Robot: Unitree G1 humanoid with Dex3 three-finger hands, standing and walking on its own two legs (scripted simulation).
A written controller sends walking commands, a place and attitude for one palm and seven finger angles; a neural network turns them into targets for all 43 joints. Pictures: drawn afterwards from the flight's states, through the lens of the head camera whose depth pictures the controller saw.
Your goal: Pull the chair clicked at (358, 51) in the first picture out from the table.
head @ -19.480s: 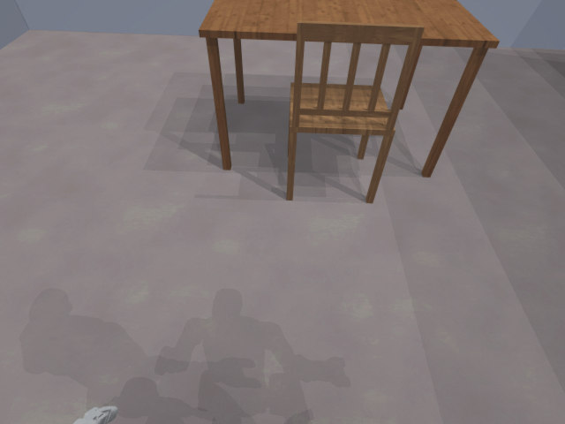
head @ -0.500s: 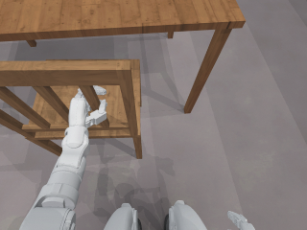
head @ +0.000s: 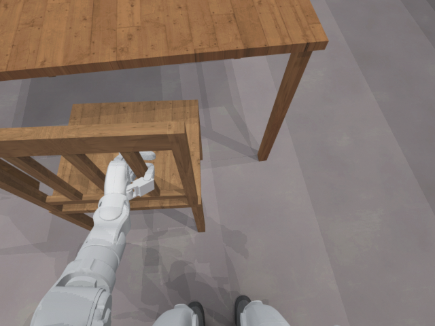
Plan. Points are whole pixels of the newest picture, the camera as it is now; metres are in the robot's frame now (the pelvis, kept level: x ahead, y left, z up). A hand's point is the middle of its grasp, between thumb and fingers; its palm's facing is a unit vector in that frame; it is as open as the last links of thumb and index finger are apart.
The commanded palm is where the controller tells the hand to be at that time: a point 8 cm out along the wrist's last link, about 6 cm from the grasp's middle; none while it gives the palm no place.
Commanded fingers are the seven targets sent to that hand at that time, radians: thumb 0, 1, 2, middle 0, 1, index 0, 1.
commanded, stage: step backward, pulling the chair out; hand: left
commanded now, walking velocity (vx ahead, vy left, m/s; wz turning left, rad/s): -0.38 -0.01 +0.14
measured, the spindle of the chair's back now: (97, 176) +0.42 +0.26 -0.11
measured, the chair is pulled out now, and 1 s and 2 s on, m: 0.07 0.20 0.28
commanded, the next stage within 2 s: none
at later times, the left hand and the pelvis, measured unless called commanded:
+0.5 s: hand (159, 229) +0.29 +0.10 -0.07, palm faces -0.05 -0.99 -0.16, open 5.4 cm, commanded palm +0.29 +0.16 -0.06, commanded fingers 0.00 0.90 0.90 -0.50 -1.45 -0.50 -1.45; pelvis -0.08 -0.01 -0.01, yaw +2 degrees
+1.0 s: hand (161, 242) +0.26 +0.10 -0.07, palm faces -0.07 -0.98 -0.18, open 5.5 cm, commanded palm +0.27 +0.15 -0.06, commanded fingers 0.00 0.90 0.90 -0.50 -1.45 -0.50 -1.45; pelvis -0.10 -0.01 -0.01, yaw +2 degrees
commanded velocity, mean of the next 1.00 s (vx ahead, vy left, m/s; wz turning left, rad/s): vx -0.38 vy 0.00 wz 0.10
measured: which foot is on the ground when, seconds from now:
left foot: down 0.00-1.00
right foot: down 0.00-1.00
